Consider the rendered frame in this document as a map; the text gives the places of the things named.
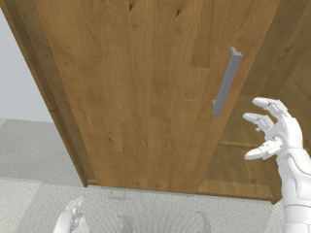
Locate handle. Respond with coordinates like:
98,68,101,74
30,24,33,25
212,47,243,116

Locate wardrobe door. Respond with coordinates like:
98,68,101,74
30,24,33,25
35,0,282,194
15,0,96,180

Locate robot right forearm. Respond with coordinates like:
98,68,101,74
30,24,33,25
276,148,311,233

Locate left robot hand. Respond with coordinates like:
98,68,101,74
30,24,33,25
52,196,89,233

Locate right robot hand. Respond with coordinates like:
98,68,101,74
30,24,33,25
243,97,303,160

